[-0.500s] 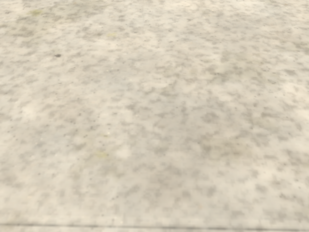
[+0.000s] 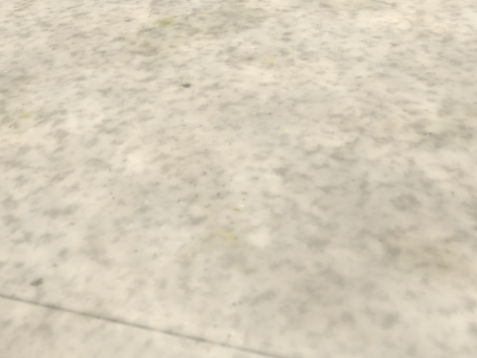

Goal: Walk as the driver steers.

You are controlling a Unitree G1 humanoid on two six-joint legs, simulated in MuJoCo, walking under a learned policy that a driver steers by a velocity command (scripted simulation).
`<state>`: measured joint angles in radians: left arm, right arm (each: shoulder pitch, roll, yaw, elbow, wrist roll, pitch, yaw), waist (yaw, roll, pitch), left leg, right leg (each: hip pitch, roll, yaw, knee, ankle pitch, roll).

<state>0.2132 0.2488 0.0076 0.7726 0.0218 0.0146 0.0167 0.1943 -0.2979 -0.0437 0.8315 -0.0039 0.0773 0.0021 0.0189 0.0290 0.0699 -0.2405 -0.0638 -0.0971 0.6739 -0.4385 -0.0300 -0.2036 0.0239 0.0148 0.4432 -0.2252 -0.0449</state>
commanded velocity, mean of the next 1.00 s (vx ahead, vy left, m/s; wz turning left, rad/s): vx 0.16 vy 0.00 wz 0.03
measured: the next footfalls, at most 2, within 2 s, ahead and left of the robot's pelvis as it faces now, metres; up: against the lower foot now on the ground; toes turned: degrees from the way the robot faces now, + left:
left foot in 0.06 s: +0.01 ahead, +0.12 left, +0.00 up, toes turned -5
right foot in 0.78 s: +0.12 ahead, -0.10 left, +0.00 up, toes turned -3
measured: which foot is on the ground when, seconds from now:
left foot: up 0.00-0.04, down 0.06-0.78, up 0.80-1.00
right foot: down 0.00-0.52, up 0.54-0.76, down 0.78-1.00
